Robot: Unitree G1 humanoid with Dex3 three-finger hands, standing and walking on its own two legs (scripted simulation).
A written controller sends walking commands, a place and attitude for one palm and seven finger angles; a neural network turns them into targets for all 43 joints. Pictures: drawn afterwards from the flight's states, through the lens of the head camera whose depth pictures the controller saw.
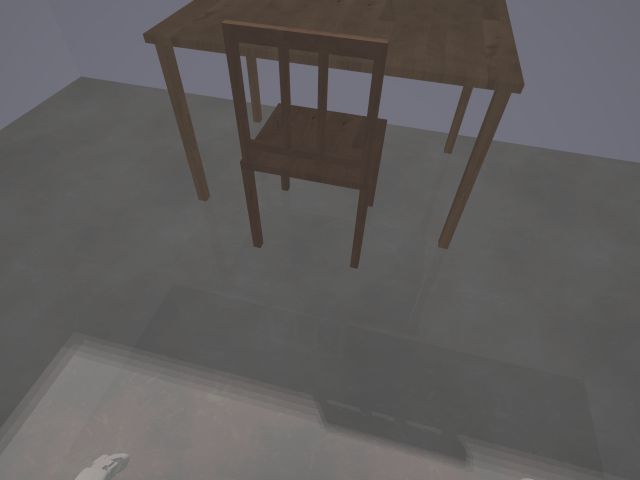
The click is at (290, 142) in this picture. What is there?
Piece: chair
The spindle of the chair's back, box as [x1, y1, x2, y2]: [278, 48, 291, 148]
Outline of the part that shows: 278,48 283,144 284,147 290,148 291,125 288,49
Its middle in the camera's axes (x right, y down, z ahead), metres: -0.10 -0.40 +1.12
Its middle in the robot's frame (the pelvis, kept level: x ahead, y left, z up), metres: +1.09 +0.16 -0.09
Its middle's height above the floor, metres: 0.68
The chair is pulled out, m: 0.00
